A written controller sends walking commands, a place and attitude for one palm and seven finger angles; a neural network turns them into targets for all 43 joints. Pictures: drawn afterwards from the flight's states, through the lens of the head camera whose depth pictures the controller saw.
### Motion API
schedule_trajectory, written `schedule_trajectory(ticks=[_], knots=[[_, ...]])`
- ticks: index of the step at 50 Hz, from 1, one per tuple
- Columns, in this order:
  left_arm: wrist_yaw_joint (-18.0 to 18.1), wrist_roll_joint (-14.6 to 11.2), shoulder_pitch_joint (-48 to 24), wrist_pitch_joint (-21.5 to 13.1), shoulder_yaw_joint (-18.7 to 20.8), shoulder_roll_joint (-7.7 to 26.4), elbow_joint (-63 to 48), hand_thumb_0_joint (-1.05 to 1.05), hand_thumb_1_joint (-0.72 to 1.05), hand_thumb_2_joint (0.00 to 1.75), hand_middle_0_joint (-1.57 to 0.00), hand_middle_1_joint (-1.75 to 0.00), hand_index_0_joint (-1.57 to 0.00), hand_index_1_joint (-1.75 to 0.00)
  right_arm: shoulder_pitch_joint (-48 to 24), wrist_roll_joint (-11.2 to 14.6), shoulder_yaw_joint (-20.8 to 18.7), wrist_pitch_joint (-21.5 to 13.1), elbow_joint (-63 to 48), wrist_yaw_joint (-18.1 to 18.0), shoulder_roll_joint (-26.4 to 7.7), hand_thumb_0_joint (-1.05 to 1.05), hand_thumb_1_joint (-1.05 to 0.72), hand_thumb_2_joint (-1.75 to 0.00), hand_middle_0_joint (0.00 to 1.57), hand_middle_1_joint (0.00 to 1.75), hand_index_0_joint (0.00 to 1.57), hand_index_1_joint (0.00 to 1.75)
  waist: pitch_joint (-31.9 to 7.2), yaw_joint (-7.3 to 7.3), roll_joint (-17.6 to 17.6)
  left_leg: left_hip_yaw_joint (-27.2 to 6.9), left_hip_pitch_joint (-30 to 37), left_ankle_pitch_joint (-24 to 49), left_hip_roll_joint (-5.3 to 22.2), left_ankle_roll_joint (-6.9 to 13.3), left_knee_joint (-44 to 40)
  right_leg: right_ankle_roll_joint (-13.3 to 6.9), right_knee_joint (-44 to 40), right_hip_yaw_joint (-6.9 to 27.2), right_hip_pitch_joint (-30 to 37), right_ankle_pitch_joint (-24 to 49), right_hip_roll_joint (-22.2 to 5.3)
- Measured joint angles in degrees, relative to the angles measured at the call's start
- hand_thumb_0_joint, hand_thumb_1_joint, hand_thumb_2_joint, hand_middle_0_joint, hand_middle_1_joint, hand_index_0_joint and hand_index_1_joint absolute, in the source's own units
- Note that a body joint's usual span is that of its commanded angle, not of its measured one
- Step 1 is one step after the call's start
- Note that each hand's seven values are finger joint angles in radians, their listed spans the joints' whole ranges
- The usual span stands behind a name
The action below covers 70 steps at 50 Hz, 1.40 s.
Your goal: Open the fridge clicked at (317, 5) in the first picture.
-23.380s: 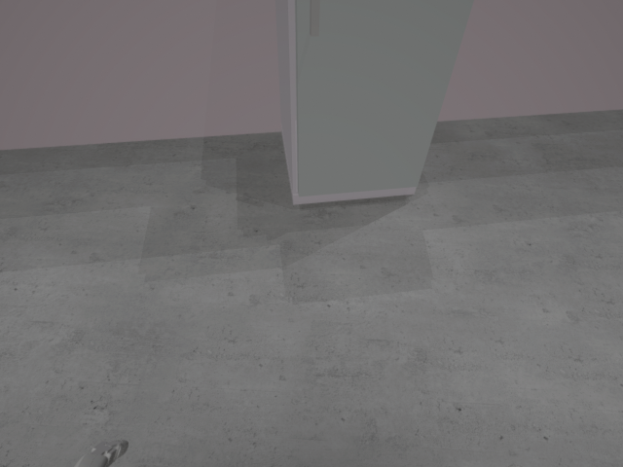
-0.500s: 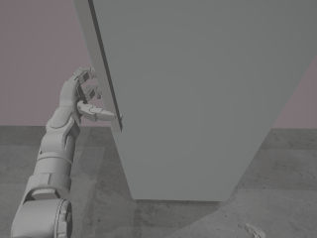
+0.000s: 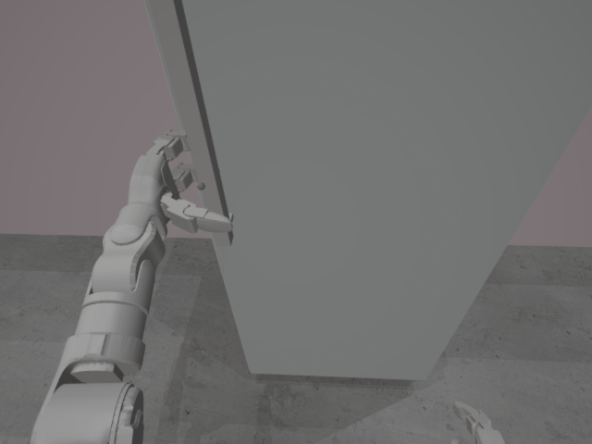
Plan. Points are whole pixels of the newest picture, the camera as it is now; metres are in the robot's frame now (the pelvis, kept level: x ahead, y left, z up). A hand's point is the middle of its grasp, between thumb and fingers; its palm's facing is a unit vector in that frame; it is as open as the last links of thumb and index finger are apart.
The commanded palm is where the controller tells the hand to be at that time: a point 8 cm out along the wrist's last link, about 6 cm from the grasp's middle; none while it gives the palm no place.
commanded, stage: slide the fingers in behind the handle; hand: left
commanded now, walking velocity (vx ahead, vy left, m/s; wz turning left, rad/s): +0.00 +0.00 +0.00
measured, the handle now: (204, 133) +0.45 +0.15 +0.22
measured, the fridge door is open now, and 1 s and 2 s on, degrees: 0 0 0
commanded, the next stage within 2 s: grip the handle and tug to test in 1.26 s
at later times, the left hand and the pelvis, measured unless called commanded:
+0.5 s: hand (211, 180) +0.41 +0.14 +0.17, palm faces +0.02 -1.00 +0.01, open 13.8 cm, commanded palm +0.39 +0.18 +0.17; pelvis +0.00 +0.00 +0.00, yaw +0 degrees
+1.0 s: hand (222, 184) +0.41 +0.12 +0.17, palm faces +0.01 -1.00 +0.01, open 14.0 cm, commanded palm +0.38 +0.17 +0.17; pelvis +0.00 +0.00 +0.00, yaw +0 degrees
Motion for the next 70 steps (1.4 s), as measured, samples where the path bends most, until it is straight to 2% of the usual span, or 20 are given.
schedule_trajectory(ticks=[6, 15, 29, 36, 42, 70], knots=[[0.7, 0.2, -1.6, 0.8, 0.3, -0.1, 2.3, -0.01, -0.5, 0.3, -0.3, -1.2, -0.3, -1.2, -0.2, -0.2, 0.4, 0.4, 0.1, -0.1, 0.4, 0.01, -0.9, -0.9, 0.2, 0.3, 0.2, 0.3, 0.1, -0.38, -0.1, 0.0, -0.2, 0.2, 0.1, -0.1, -0.2, -0.1, 0.0, 0.1, -0.3, 0.2, 0.1], [1.4, 0.5, -2.3, -1.1, -0.2, -0.7, 2.7, -0.01, -0.5, 0.3, -0.3, -1.2, -0.3, -1.2, 1.2, -0.3, 0.0, 0.4, 0.7, 0.3, 0.3, 0.01, -0.9, -0.9, 0.2, 0.3, 0.2, 0.3, 0.3, -0.54, -0.1, 0.2, -0.5, 0.1, 0.1, -0.1, -0.2, -0.1, -0.1, 0.2, -0.6, 0.1, 0.1], [2.8, 0.9, -3.2, -0.6, -1.2, -1.7, 2.8, -0.01, -0.5, 0.3, -0.32, -1.23, -0.31, -1.22, 1.7, -0.4, -0.5, 0.3, 1.3, 0.5, 0.2, 0.01, -0.9, -0.9, 0.2, 0.3, 0.2, 0.3, 0.2, 0.03, -0.1, -0.3, -0.9, -0.2, -0.1, 0.0, 0.2, 0.0, -0.1, -0.3, -0.6, -0.2, -0.1], [3.0, 1.1, -3.0, -0.4, -3.1, -3.0, 2.8, -0.01, -0.5, 0.3, -0.31, -1.22, -0.3, -1.22, 0.7, -0.5, -0.4, -0.2, 0.9, 0.7, 0.4, 0.01, -0.9, -0.9, 0.2, 0.3, 0.2, 0.3, 0.0, 0.0, -0.1, -0.3, -0.9, -0.2, -0.3, 0.1, 0.3, 0.1, 0.1, -0.3, -0.7, -0.2, -0.2], [4.6, 1.5, -2.5, -0.8, -2.9, -3.7, 2.2, -0.01, -0.5, 0.3, -0.3, -1.21, -0.3, -1.21, 0.2, -0.8, -0.2, -0.4, 0.7, 0.9, 0.9, 0.01, -0.9, -0.9, 0.2, 0.3, 0.2, 0.3, 0.1, 0.02, -0.2, 0.0, -0.4, -0.2, -0.2, 0.1, 0.0, 0.1, -0.1, 0.0, -0.4, -0.2, -0.2], [4.6, 1.4, 0.3, -0.1, -2.7, -3.6, -1.0, -0.01, -0.5, 0.31, -0.29, -1.2, -0.29, -1.2, 0.8, -0.7, -0.3, 0.6, 0.8, 0.9, 0.6, 0.01, -0.9, -0.9, 0.2, 0.3, 0.2, 0.3, -0.1, -0.02, -0.2, 0.1, 1.2, -0.1, -0.1, -0.1, -1.0, -0.1, -1.1, 0.3, 1.2, 0.0, 0.0]])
